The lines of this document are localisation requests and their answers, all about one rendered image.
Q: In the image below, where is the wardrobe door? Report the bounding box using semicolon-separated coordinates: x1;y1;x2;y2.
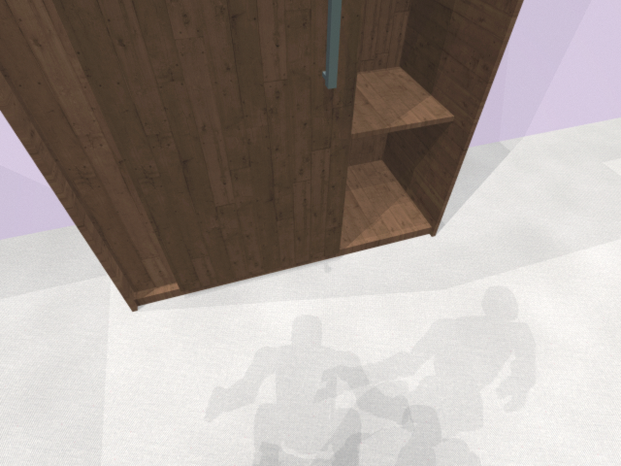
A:
52;0;365;292
0;0;176;292

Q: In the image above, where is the handle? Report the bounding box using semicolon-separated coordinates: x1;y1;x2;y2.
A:
322;0;342;89

